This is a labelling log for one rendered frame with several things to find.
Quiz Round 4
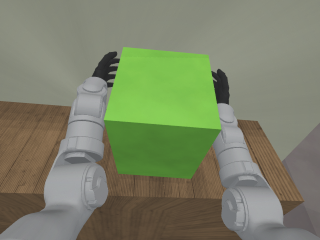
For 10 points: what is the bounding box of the left robot forearm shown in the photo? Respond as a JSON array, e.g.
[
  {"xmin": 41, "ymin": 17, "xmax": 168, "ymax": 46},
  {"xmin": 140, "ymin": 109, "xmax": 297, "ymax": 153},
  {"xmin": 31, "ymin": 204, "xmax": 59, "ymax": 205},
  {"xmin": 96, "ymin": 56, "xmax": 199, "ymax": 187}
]
[{"xmin": 44, "ymin": 76, "xmax": 108, "ymax": 201}]

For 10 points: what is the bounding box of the left robot upper arm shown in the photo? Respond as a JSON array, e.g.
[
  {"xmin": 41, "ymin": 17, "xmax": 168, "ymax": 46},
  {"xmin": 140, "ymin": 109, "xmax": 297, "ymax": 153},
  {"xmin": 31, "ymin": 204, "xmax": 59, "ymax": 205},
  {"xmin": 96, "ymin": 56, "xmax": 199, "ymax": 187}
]
[{"xmin": 0, "ymin": 162, "xmax": 109, "ymax": 240}]

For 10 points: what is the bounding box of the robot left hand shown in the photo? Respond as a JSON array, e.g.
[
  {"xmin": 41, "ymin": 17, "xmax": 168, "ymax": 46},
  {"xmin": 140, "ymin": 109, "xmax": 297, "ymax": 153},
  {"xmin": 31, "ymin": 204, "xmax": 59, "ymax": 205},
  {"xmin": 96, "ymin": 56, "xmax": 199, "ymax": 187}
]
[{"xmin": 92, "ymin": 51, "xmax": 120, "ymax": 88}]

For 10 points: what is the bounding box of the right robot forearm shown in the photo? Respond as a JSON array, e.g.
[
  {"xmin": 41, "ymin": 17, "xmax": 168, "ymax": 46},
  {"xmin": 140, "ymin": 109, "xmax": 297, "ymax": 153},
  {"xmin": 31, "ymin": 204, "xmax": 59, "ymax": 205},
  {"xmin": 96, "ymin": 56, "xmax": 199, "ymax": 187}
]
[{"xmin": 212, "ymin": 103, "xmax": 284, "ymax": 220}]

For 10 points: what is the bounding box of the right robot upper arm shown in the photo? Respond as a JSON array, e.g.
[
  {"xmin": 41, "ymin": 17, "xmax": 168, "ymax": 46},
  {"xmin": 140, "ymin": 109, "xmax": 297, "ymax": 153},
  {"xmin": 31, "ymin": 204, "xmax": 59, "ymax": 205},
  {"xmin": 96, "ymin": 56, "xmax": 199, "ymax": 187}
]
[{"xmin": 221, "ymin": 185, "xmax": 320, "ymax": 240}]

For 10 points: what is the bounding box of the pedestal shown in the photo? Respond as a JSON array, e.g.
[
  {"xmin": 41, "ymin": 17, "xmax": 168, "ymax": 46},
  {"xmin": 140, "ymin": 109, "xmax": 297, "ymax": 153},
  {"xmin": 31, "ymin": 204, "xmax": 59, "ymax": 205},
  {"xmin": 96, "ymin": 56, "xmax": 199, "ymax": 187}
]
[{"xmin": 0, "ymin": 101, "xmax": 304, "ymax": 240}]

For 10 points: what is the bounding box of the carton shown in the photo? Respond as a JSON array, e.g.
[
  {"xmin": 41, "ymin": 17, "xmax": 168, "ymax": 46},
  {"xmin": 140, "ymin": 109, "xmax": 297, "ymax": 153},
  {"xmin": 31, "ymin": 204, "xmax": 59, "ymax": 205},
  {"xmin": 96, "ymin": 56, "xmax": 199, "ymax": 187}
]
[{"xmin": 104, "ymin": 47, "xmax": 222, "ymax": 179}]

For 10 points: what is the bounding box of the robot right hand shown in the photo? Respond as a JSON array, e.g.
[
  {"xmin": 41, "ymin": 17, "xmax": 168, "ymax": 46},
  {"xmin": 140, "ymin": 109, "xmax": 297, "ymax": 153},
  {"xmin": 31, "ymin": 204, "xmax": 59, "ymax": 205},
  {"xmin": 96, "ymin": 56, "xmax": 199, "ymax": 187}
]
[{"xmin": 211, "ymin": 69, "xmax": 230, "ymax": 105}]

